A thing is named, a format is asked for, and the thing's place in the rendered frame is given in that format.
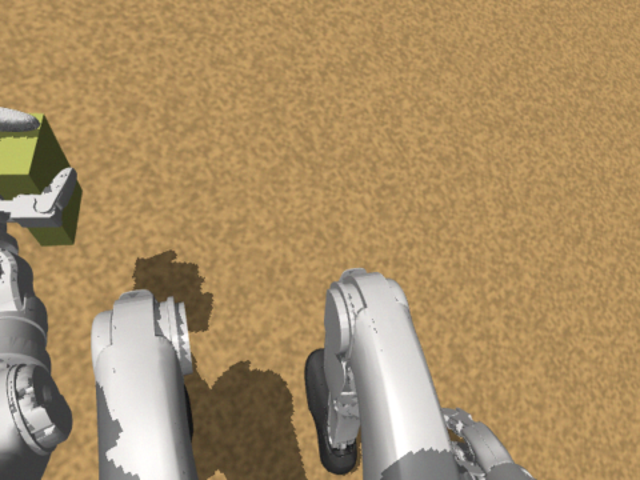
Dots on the right robot arm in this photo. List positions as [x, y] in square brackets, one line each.
[509, 471]

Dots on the left robot hand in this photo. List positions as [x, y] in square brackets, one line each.
[35, 210]

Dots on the carton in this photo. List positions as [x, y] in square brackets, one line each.
[29, 161]

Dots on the left robot arm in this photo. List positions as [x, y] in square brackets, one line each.
[34, 416]

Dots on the right robot foot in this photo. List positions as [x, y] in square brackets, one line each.
[334, 460]

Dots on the right robot hand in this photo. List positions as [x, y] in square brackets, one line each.
[481, 451]

